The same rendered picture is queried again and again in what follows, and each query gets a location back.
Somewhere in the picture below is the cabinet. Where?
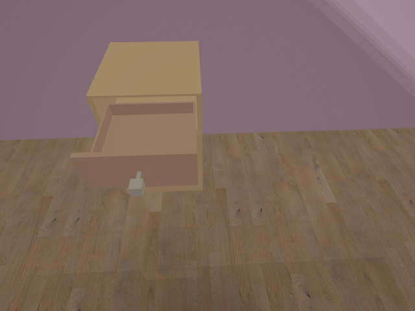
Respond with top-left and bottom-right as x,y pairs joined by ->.
86,41 -> 203,193

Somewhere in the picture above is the drawer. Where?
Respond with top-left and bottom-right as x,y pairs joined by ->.
69,101 -> 198,189

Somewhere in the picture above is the handle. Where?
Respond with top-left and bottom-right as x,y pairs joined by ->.
128,172 -> 145,196

